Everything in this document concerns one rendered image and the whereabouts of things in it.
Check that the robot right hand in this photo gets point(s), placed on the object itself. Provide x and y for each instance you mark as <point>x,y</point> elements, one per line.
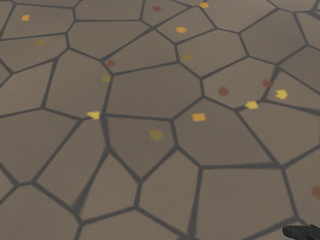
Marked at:
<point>301,232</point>

